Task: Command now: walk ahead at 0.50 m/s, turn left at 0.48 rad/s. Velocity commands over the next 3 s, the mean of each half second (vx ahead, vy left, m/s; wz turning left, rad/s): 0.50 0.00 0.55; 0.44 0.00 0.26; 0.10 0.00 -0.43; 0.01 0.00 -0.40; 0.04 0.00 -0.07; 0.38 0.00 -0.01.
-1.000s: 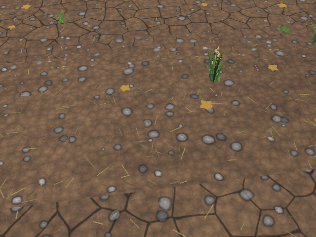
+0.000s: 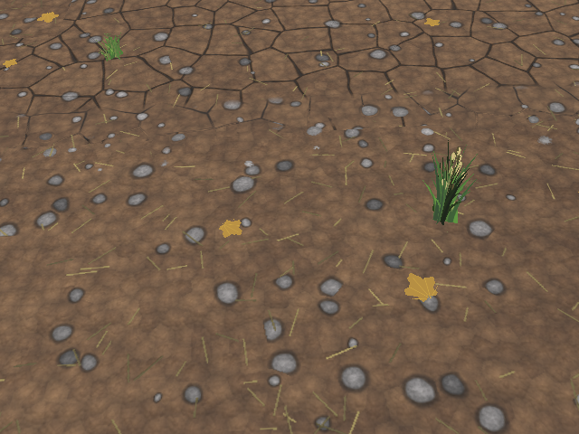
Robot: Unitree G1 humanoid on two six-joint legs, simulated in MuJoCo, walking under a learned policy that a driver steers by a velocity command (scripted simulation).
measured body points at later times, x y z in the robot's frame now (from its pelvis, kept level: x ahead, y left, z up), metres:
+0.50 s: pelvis +0.27 +0.07 +0.00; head +0.31 +0.08 +0.45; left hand +0.37 +0.38 -0.10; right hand +0.41 -0.17 -0.13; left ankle +0.25 +0.13 -0.75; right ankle +0.41 -0.10 -0.68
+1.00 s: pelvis +0.53 +0.09 +0.00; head +0.58 +0.09 +0.45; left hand +0.46 +0.35 -0.12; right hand +0.80 -0.07 -0.11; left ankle +0.56 +0.29 -0.69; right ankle +0.57 +0.01 -0.75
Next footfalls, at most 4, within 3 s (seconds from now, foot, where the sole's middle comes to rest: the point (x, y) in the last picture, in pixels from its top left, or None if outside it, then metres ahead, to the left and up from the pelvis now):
0.26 left None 0.28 0.14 -0.78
0.72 right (313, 394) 0.61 0.03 -0.78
1.18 left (210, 364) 0.68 0.29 -0.78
1.58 right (320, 368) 0.67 0.01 -0.78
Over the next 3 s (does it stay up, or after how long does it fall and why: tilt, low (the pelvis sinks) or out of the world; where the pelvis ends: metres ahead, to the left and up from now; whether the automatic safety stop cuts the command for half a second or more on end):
stays up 0.83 0.12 -0.02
